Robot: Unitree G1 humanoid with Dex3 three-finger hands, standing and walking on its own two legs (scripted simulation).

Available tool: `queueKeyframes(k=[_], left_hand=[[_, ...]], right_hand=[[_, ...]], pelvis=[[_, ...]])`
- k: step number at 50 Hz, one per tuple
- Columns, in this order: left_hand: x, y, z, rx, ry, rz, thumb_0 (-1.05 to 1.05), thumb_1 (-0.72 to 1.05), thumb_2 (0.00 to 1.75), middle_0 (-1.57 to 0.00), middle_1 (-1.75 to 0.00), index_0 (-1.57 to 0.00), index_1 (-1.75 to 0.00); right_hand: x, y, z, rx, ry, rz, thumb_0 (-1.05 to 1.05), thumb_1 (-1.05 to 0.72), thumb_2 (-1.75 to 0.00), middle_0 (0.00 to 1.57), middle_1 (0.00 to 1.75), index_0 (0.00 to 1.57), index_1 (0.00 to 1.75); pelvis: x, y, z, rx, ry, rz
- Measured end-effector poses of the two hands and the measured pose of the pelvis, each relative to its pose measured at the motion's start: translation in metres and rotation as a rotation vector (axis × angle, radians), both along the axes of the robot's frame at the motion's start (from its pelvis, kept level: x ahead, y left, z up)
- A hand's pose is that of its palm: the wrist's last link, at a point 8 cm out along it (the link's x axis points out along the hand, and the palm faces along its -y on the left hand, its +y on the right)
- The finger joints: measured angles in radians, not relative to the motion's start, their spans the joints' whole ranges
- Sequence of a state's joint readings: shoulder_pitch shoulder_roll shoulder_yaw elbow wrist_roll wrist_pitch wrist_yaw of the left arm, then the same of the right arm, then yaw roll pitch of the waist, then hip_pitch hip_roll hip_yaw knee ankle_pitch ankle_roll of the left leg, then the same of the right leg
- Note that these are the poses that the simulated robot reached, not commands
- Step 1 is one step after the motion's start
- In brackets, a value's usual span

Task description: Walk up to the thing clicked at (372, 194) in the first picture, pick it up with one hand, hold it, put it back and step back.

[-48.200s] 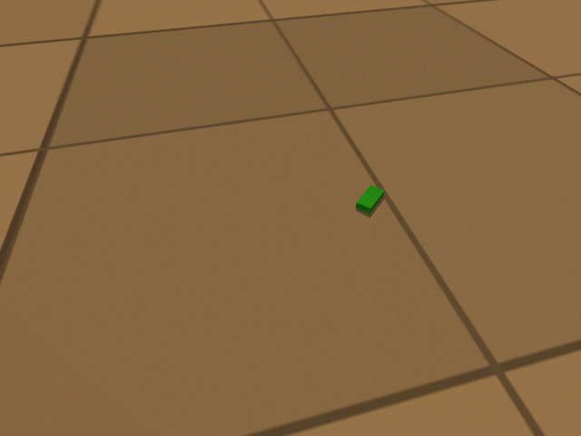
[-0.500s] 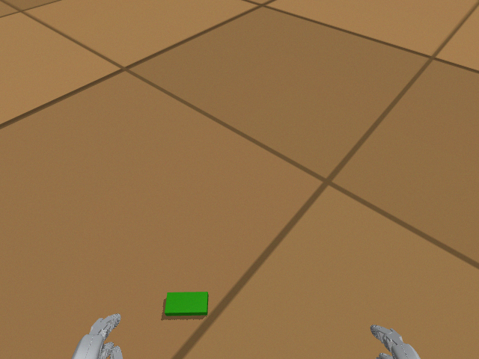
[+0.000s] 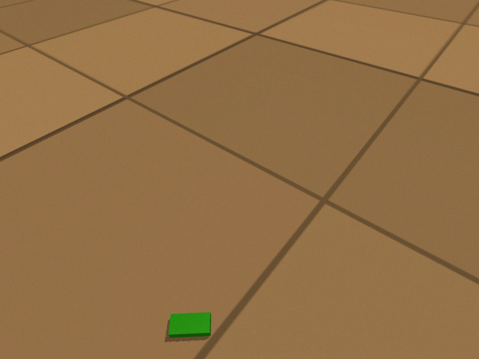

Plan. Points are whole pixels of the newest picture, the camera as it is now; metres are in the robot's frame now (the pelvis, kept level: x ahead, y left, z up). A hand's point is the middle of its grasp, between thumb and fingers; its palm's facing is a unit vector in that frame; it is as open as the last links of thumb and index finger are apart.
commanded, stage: stand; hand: left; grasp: from above
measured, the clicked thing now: (190, 324) +0.44 +0.22 -0.75
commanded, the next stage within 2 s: step back in 1.86 s
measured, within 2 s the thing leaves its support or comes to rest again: neither
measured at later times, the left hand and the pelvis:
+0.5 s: hand out of the picture +0.04 +0.23 -0.15, palm faces +0.01 -0.94 -0.33, open 7.4 cm; pelvis +0.00 -0.01 +0.01, yaw +0 degrees
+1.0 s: hand out of the picture +0.10 +0.22 -0.15, palm faces -0.01 -0.95 -0.32, open 7.4 cm; pelvis +0.01 -0.01 +0.01, yaw -1 degrees
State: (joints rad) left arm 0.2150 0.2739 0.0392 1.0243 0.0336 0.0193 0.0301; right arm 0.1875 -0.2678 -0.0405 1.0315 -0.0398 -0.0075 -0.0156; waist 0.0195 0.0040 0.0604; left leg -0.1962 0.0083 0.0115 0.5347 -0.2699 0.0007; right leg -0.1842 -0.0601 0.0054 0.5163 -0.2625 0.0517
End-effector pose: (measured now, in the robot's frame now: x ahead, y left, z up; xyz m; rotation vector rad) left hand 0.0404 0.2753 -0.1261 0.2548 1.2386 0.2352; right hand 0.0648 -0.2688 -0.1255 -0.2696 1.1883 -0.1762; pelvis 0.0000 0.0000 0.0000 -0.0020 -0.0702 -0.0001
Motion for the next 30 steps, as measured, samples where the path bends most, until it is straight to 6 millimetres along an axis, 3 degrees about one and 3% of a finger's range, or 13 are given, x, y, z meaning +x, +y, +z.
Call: queueKeyframes(k=[20, 30], left_hand=[[-0.008, -0.001, 0.008, 0.011, 0.043, -0.01, 0.01, 0.91, 0.9, -0.2, -0.3, -0.21, -0.3], [0.002, -0.004, 0.008, 0.012, 0.067, -0.02, 0.01, 0.91, 0.9, -0.2, -0.3, -0.21, -0.3]], right_hand=[[-0.022, -0.024, 0.006, -0.017, 0.061, -0.034, 0.0, -0.91, -0.9, 0.2, 0.3, 0.2, 0.3], [-0.019, -0.03, 0.006, -0.017, 0.089, -0.038, 0.0, -0.91, -0.9, 0.2, 0.3, 0.2, 0.3]], pelvis=[[-0.007, -0.009, 0.008, 0.003, -0.007, -0.005], [0.0, -0.013, 0.009, 0.002, 0.007, -0.01]])
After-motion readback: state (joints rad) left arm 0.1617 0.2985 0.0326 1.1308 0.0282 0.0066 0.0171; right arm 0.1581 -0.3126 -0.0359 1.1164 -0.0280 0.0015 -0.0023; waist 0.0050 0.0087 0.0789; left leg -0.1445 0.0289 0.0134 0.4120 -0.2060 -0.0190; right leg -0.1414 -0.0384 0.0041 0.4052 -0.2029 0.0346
